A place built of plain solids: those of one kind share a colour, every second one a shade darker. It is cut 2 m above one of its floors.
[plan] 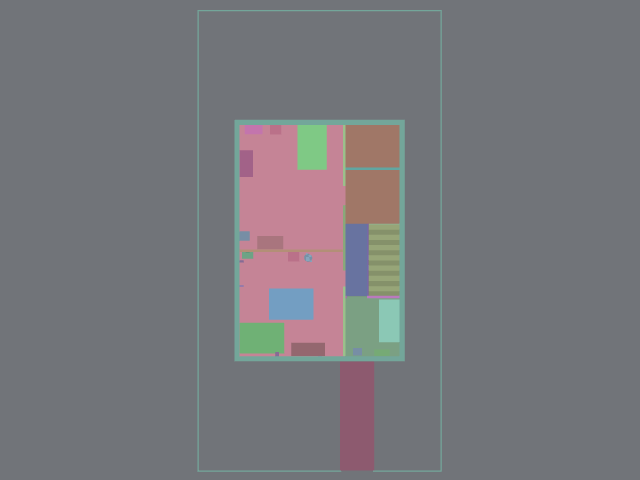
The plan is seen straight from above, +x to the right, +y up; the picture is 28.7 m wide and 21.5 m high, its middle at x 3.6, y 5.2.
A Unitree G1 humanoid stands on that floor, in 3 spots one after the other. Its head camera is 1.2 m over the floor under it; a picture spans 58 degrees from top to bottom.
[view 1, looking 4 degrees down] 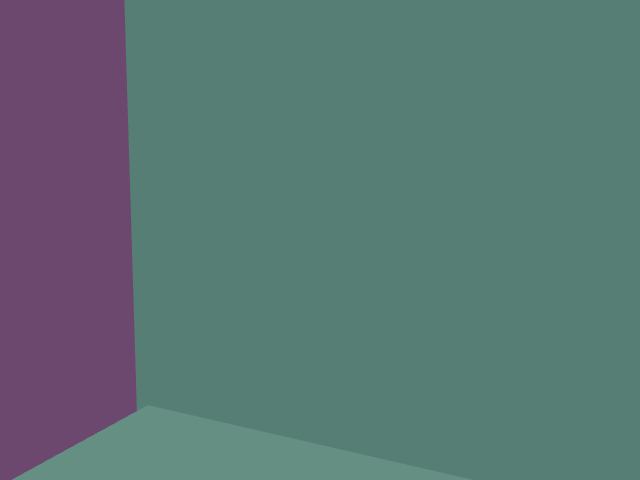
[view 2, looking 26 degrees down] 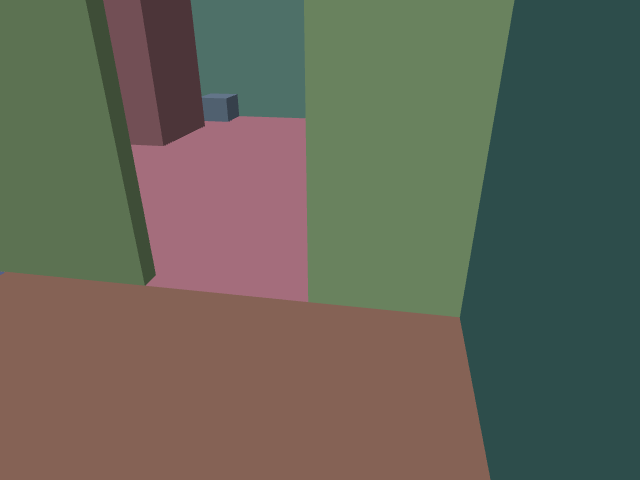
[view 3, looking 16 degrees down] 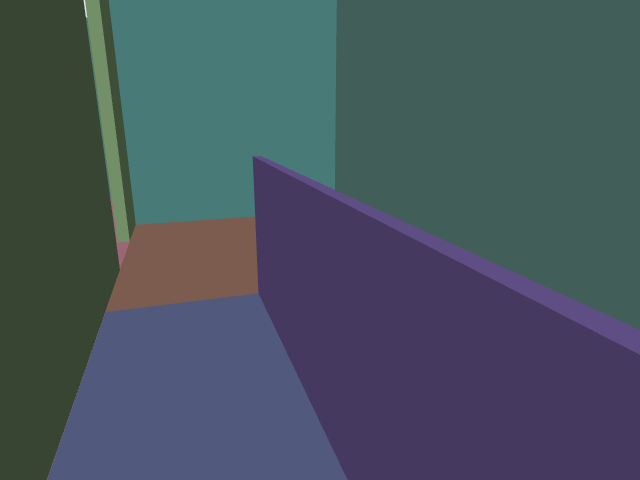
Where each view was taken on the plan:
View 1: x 5.89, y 1.25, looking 23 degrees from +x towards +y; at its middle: wall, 1.39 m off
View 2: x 6.47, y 7.99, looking -170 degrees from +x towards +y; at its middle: landing_wall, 1.96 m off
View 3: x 5.26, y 3.11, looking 72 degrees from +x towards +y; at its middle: well_guard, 1.55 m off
